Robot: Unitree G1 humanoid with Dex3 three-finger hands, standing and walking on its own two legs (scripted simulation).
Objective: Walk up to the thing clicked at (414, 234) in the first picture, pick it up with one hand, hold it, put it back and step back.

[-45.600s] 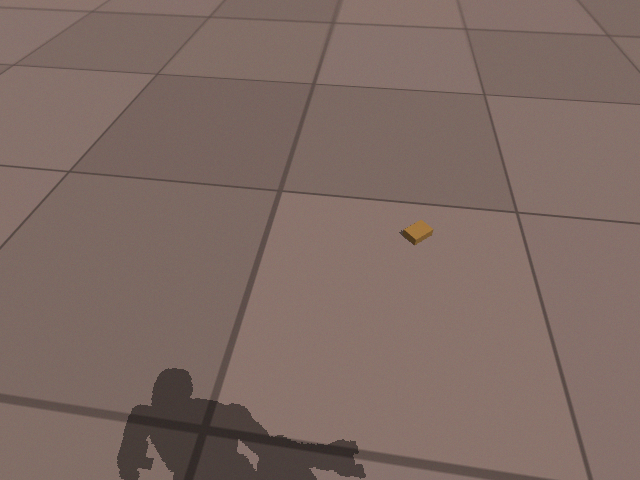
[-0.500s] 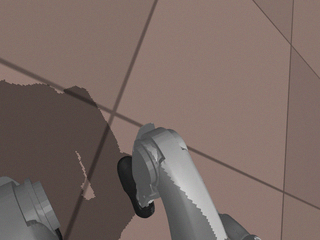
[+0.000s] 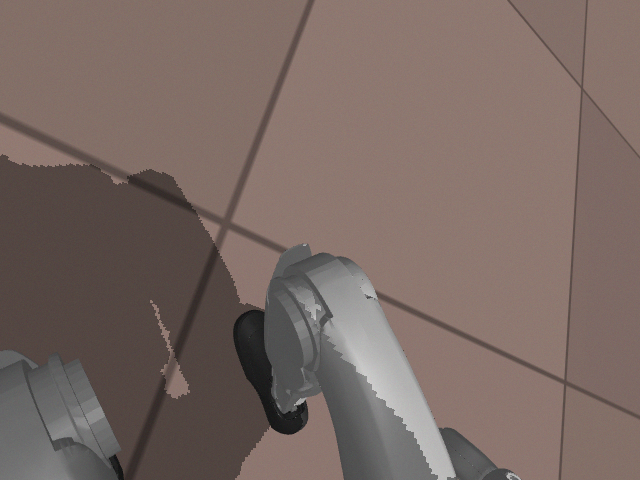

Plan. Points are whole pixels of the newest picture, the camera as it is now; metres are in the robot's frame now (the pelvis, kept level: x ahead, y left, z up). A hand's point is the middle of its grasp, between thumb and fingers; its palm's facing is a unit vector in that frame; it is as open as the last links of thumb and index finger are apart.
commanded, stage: close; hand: left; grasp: from above
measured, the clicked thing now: out of the picture +0.47 +0.40 -0.29
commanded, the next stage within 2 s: settle in 1.74 s
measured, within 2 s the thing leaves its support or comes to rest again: neither
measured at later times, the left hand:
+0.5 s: hand out of the picture +0.45 +0.39 -0.24, palm faces -0.45 -0.14 -0.88, open 12.8 cm
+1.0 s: hand out of the picture +0.45 +0.39 -0.24, palm faces -0.45 -0.14 -0.88, open 11.4 cm
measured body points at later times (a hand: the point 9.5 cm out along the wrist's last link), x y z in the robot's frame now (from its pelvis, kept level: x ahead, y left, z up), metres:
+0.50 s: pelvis +0.00 +0.00 +0.00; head +0.28 +0.15 +0.32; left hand +0.47 +0.39 -0.19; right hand +0.06 -0.25 -0.05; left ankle +0.06 +0.12 -0.27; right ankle +0.14 -0.14 -0.27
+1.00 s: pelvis +0.00 +0.00 +0.00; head +0.28 +0.15 +0.32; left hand +0.47 +0.39 -0.19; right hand +0.06 -0.25 -0.05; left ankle +0.06 +0.12 -0.27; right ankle +0.14 -0.14 -0.27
